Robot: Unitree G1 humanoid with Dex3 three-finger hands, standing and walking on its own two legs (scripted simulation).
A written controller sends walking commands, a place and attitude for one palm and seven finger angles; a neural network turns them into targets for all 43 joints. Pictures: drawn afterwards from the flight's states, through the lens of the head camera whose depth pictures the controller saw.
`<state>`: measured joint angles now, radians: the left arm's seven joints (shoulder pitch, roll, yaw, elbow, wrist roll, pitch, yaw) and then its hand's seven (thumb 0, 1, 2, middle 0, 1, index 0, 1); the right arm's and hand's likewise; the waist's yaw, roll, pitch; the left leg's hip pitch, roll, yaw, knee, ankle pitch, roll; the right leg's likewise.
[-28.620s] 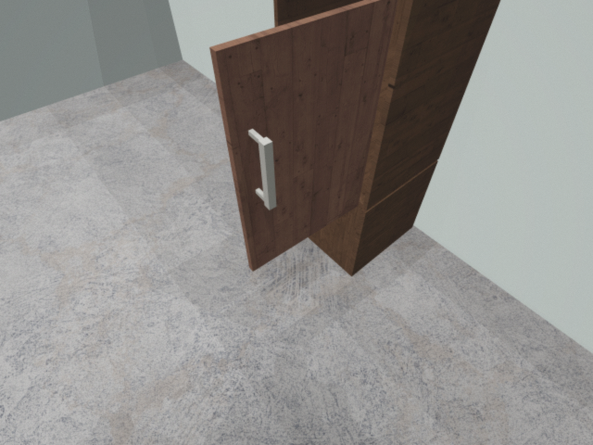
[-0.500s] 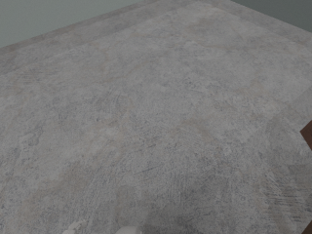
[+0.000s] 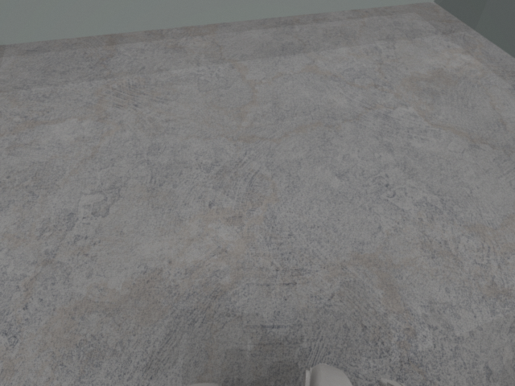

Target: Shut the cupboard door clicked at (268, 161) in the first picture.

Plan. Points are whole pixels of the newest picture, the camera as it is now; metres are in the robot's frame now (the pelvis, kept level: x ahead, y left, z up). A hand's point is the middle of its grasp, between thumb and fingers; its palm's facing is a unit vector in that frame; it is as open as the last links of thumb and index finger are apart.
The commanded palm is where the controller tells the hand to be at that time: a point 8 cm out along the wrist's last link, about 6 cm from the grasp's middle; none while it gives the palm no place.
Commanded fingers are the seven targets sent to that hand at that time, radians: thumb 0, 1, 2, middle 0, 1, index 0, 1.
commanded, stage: walk to a spot facing it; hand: left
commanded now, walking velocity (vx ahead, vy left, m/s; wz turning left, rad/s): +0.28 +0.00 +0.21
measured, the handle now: out of the picture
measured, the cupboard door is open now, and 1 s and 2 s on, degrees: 57 57 57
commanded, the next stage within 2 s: turn to face it in 0.04 s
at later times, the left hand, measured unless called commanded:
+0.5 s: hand (195, 316) +0.25 +0.14 -0.16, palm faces -0.01 -0.98 -0.21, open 7.2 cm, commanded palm none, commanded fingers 0.00 0.90 0.90 -0.20 -0.30 -0.20 -0.30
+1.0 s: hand (209, 248) +0.39 +0.13 -0.15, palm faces -0.34 -0.90 -0.26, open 7.4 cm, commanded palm none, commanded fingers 0.00 0.90 0.90 -0.20 -0.30 -0.20 -0.30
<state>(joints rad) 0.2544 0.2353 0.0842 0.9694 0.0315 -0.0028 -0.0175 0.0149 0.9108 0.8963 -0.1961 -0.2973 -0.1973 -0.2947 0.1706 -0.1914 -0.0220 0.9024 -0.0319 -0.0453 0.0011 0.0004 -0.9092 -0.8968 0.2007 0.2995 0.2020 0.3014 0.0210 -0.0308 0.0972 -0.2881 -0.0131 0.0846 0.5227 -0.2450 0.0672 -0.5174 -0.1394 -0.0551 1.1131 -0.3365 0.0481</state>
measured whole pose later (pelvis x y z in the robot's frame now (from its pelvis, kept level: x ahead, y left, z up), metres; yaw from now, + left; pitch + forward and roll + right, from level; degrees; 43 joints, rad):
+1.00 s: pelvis +0.21 -0.04 +0.00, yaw -23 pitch +0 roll -2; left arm 0.17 0.26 0.09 0.88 0.02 0.07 -0.04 0.01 0.91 0.90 -0.19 -0.30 -0.20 -0.29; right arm 0.22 -0.23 -0.05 0.91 -0.03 0.02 -0.01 0.00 -0.90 -0.90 0.20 0.30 0.21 0.30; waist 0.00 0.03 0.08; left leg -0.22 0.17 0.23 0.58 -0.34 -0.03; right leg -0.34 -0.03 -0.08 0.69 -0.33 0.03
